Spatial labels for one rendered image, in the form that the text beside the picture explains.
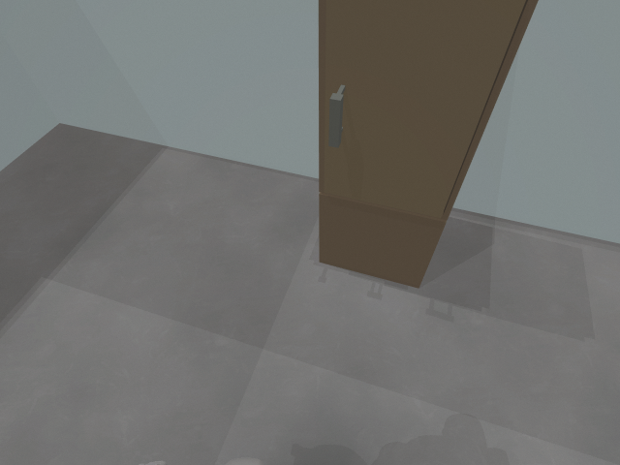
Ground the cupboard door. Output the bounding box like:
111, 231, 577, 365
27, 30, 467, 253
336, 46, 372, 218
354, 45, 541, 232
324, 0, 526, 218

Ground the handle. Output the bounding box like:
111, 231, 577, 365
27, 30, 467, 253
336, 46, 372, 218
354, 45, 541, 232
328, 84, 346, 148

